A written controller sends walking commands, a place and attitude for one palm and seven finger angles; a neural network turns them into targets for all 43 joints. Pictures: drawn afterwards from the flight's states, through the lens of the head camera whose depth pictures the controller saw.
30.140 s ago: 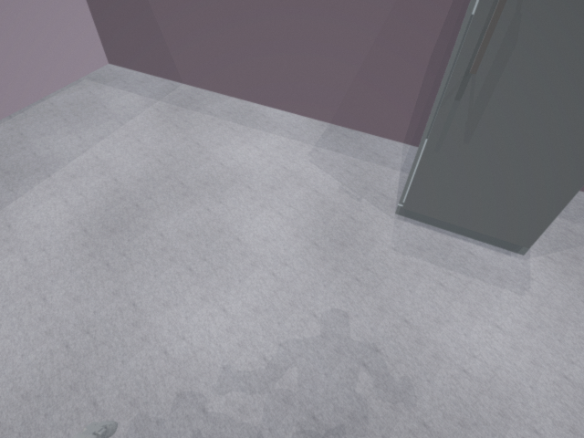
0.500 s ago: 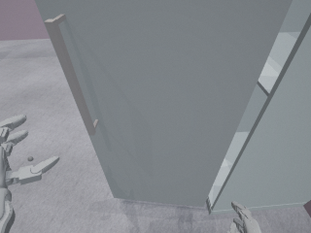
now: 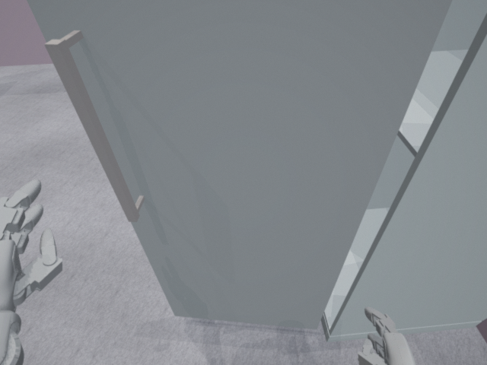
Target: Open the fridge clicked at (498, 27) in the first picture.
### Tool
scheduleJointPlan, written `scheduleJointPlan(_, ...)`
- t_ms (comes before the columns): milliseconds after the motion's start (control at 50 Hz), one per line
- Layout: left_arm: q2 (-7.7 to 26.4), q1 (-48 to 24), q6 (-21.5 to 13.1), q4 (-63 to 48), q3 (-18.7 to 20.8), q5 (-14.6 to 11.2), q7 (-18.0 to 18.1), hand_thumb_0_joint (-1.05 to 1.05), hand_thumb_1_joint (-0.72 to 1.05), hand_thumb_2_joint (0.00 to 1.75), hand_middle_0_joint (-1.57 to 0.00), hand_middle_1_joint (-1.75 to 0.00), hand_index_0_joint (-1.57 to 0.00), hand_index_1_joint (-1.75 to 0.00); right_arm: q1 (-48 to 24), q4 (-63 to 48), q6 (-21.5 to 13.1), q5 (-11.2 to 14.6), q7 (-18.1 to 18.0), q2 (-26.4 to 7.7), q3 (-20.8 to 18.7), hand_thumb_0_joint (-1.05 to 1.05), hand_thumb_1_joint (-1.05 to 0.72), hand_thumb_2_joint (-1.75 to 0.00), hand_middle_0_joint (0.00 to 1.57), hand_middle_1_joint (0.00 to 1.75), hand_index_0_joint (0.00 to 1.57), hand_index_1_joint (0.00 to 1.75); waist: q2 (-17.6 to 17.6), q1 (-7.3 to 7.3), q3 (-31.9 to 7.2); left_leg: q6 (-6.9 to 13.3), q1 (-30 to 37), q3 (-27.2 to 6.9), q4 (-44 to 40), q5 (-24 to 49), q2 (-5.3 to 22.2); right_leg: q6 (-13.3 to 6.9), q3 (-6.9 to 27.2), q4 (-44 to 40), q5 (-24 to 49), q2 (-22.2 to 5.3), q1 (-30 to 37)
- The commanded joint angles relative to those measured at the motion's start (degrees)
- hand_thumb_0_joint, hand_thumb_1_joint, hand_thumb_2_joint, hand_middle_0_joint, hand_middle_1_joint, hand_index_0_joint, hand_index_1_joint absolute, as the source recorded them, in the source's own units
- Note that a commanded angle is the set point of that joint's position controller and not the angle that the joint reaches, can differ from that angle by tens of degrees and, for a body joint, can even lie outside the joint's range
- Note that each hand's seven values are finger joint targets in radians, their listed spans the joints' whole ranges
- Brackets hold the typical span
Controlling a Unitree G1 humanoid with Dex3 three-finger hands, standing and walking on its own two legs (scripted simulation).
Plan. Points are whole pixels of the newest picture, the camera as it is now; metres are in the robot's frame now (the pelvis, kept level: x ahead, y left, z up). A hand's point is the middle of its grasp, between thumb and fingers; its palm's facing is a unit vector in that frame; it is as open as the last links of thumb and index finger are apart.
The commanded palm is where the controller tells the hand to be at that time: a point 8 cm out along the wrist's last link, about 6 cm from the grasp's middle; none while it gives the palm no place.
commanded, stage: draw the hand back to the body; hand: left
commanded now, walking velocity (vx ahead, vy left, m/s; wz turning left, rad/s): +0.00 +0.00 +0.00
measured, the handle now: (109, 144) +0.40 +0.30 +0.17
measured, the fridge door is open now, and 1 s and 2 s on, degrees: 79 79 79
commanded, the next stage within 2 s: step back with the hand held close in 0.16 s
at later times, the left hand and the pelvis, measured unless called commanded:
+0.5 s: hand (55, 263) +0.18 +0.27 +0.15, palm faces +0.38 -0.82 -0.43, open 7.4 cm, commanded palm +0.12 +0.31 +0.17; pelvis -0.02 +0.01 +0.00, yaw +0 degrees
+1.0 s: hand out of the picture +0.06 +0.32 +0.15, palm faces +0.47 -0.76 -0.45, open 7.5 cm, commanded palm +0.01 +0.35 +0.17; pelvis -0.11 +0.05 -0.01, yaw +4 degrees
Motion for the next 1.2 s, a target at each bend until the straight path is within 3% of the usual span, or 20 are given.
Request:
scheduleJointPlan(0,11.25,-6.19,-4.03,-12.64,6.75,0.30,1.35,0.00,0.90,0.90,-0.20,-0.30,-0.20,-0.30,-7.40,-9.33,-2.77,-0.06,-1.03,-5.50,-1.90,0.00,-0.90,-0.90,0.20,0.30,0.20,0.30,0.23,-0.47,-5.06,2.54,6.06,-0.73,-0.64,16.86,-0.82,1.19,1.85,-2.62,22.06,-0.69,-4.48)
scheduleJointPlan(240,11.87,-4.97,-4.30,-10.68,7.78,0.10,1.09,0.00,0.90,0.90,-0.20,-0.30,-0.20,-0.30,-7.95,-8.95,-2.53,-0.17,-1.07,-5.71,-2.20,0.00,-0.90,-0.90,0.20,0.30,0.20,0.30,-1.05,-0.03,-3.61,2.56,6.11,-0.68,-1.31,15.43,-0.76,1.36,1.95,-4.33,20.83,-0.57,-4.94)
scheduleJointPlan(260,9.96,-9.82,-4.67,-14.32,4.51,0.39,0.89,0.00,0.90,0.90,-0.20,-0.30,-0.20,-0.30,-8.31,-9.39,-2.67,-0.08,-0.95,-5.49,-1.78,0.00,-0.90,-0.90,0.20,0.30,0.20,0.30,1.19,-0.69,-4.60,2.66,6.52,-0.77,-1.39,15.54,-1.01,1.32,2.12,-3.65,20.94,-0.81,-4.31)
scheduleJointPlan(280,18.12,-16.05,-7.07,-18.55,11.77,0.84,1.92,0.00,0.90,0.90,-0.20,-0.30,-0.20,-0.30,-8.71,-11.36,-1.11,0.47,-0.61,-6.73,-2.11,0.00,-0.90,-0.90,0.20,0.30,0.20,0.30,-0.38,-2.65,-0.87,3.32,3.62,-1.26,2.84,14.50,0.38,2.99,4.84,-6.89,26.17,-3.92,-11.08)
scheduleJointPlan(300,13.49,-9.40,-7.05,-12.68,8.37,0.91,1.49,0.00,0.90,0.90,-0.20,-0.30,-0.20,-0.30,-8.56,-10.20,0.05,0.01,-0.75,-5.91,-2.03,0.00,-0.90,-0.90,0.20,0.30,0.20,0.30,-4.86,-3.05,-1.41,3.26,2.85,-1.45,4.29,15.17,0.08,3.35,3.55,-6.05,29.90,-5.06,-10.84)
scheduleJointPlan(320,12.30,-6.45,-6.63,-11.06,7.23,1.17,1.27,0.00,0.90,0.90,-0.20,-0.30,-0.20,-0.30,-8.78,-10.91,0.84,0.10,-0.46,-5.90,-2.21,0.00,-0.90,-0.90,0.20,0.30,0.20,0.30,-6.89,-2.74,-1.43,3.34,2.33,-1.03,5.07,15.56,-0.07,4.41,3.78,-5.68,33.31,-5.54,-11.03)
scheduleJointPlan(360,12.62,-2.82,-6.83,-11.56,8.27,1.37,1.37,0.00,0.90,0.90,-0.20,-0.30,-0.20,-0.30,-8.11,-11.59,2.57,0.16,-0.43,-5.87,-2.49,0.00,-0.90,-0.90,0.20,0.30,0.20,0.30,-6.01,-2.91,-4.87,3.29,1.80,-0.21,5.45,19.42,-0.10,4.89,2.56,-3.25,40.22,-5.77,-8.50)
scheduleJointPlan(460,13.22,4.01,-7.34,-16.33,9.54,0.59,1.93,0.00,0.90,0.90,-0.20,-0.30,-0.20,-0.30,-7.19,-13.93,5.54,0.86,-0.30,-6.38,-3.24,0.00,-0.90,-0.90,0.20,0.30,0.20,0.30,-0.46,-3.31,-10.05,3.03,2.13,-1.35,3.68,23.77,1.26,3.74,2.38,-1.22,31.06,-4.44,-8.14)
scheduleJointPlan(560,15.66,4.55,-8.79,-20.47,11.54,0.03,2.79,0.00,0.90,0.90,-0.20,-0.30,-0.20,-0.30,-6.68,-15.24,5.57,1.09,-1.01,-6.64,-3.45,0.00,-0.90,-0.90,0.20,0.30,0.20,0.30,0.17,-3.49,-10.51,2.87,-0.07,-3.76,1.27,20.99,2.41,2.40,2.35,-0.14,21.95,-2.63,-8.86)
scheduleJointPlan(640,15.57,3.14,-10.10,-20.39,11.74,0.37,3.22,0.00,0.90,0.90,-0.20,-0.30,-0.20,-0.30,-6.41,-15.28,4.24,0.88,-1.40,-7.65,-3.70,0.00,-0.90,-0.90,0.20,0.30,0.20,0.30,4.58,-3.49,-7.58,3.61,-6.75,-6.93,-4.11,8.17,4.30,2.26,2.18,1.85,11.24,-0.45,-7.88)
scheduleJointPlan(740,13.27,0.96,-11.71,-16.70,11.79,2.33,3.12,0.00,0.90,0.90,-0.20,-0.30,-0.20,-0.30,-6.81,-15.45,2.20,1.00,-1.40,-9.00,-4.01,0.00,-0.90,-0.90,0.20,0.30,0.20,0.30,9.40,-2.99,-3.03,6.78,-30.46,-14.57,-14.66,-25.18,8.64,2.27,2.70,12.59,4.96,2.36,4.69)
scheduleJointPlan(800,12.58,2.26,-12.59,-16.23,11.88,2.96,2.76,0.00,0.90,0.90,-0.20,-0.30,-0.20,-0.30,-5.90,-14.96,0.99,1.15,-0.91,-8.66,-4.35,0.00,-0.90,-0.90,0.20,0.30,0.20,0.30,8.01,-3.09,-3.18,7.29,-34.44,-15.73,-13.67,-28.88,9.24,1.92,3.56,14.27,3.26,3.02,5.33)
scheduleJointPlan(840,13.97,2.75,-13.37,-18.45,13.00,2.89,2.48,0.00,0.90,0.90,-0.20,-0.30,-0.20,-0.30,-5.64,-14.66,0.15,0.98,-0.51,-8.63,-4.55,0.00,-0.90,-0.90,0.20,0.30,0.20,0.30,5.28,-3.26,-4.36,6.39,-30.10,-15.02,-11.26,-26.02,7.97,1.22,4.42,11.16,1.98,2.97,1.51)
scheduleJointPlan(940,14.10,0.30,-14.55,-23.47,10.73,1.49,2.78,0.00,0.90,0.90,-0.20,-0.30,-0.20,-0.30,-4.57,-12.45,-1.81,0.88,-0.22,-7.04,-4.41,0.00,-0.90,-0.90,0.20,0.30,0.20,0.30,-3.07,-4.36,-10.35,2.16,-5.29,-7.33,0.22,-7.75,2.95,-0.46,8.34,-0.82,-0.44,-0.97,-16.82)
scheduleJointPlan(1020,13.67,-2.68,-15.03,-21.34,9.34,1.94,3.92,0.00,0.90,0.90,-0.20,-0.30,-0.20,-0.30,-4.52,-10.58,-1.98,0.56,-0.88,-6.90,-4.37,0.00,-0.90,-0.90,0.20,0.30,0.20,0.30,-2.92,-5.21,-5.18,0.61,1.88,-5.73,10.00,-8.17,1.09,-2.77,12.28,-8.13,-14.92,-5.08,-31.81)
scheduleJointPlan(1040,15.23,-3.67,-15.12,-20.78,10.59,2.08,4.26,0.00,0.90,0.90,-0.20,-0.30,-0.20,-0.30,-4.41,-9.75,-2.08,0.09,-1.16,-7.04,-4.48,0.00,-0.90,-0.90,0.20,0.30,0.20,0.30,-3.05,-5.31,-4.75,0.42,2.89,-6.01,10.55,-7.45,1.11,-2.85,12.24,-8.76,-14.84,-5.24,-33.47)
scheduleJointPlan(1060,13.83,-4.71,-15.32,-20.33,9.15,2.23,4.41,0.00,0.90,0.90,-0.20,-0.30,-0.20,-0.30,-4.57,-9.54,-2.11,0.19,-1.25,-6.58,-3.97,0.00,-0.90,-0.90,0.20,0.30,0.20,0.30,-1.66,-5.60,-3.35,0.62,2.29,-6.95,9.76,-6.76,1.74,-2.48,11.21,-7.57,-12.27,-4.97,-33.54)
scheduleJointPlan(1100,14.05,-6.71,-15.43,-19.25,9.14,2.49,4.50,0.00,0.90,0.90,-0.20,-0.30,-0.20,-0.30,-5.29,-9.95,-2.22,0.13,-1.45,-7.03,-3.62,0.00,-0.90,-0.90,0.20,0.30,0.20,0.30,3.41,-5.52,-0.72,1.27,-3.38,-10.62,1.51,-10.53,3.97,-0.32,7.95,-3.16,-9.50,-0.95,-30.03)
scheduleJointPlan(1160,14.06,-6.59,-16.34,-17.10,11.89,3.69,3.73,0.00,0.90,0.90,-0.20,-0.30,-0.20,-0.30,-6.82,-11.10,-2.87,-0.21,-1.88,-8.83,-4.35,0.00,-0.90,-0.90,0.20,0.30,0.20,0.30,17.39,-3.88,-2.28,5.92,-30.43,-24.36,-21.09,-36.14,14.50,1.79,3.97,21.54,-2.30,7.60,-2.61)
scheduleJointPlan(1180,14.03,-6.14,-16.44,-16.14,12.28,3.90,3.21,0.00,0.90,0.90,-0.20,-0.30,-0.20,-0.30,-6.13,-10.87,-2.63,-0.64,-1.52,-8.10,-4.68,0.00,-0.90,-0.90,0.20,0.30,0.20,0.30,16.07,-3.47,-3.84,6.23,-33.70,-24.38,-22.56,-36.62,16.03,1.26,3.72,26.86,-3.36,7.84,1.10)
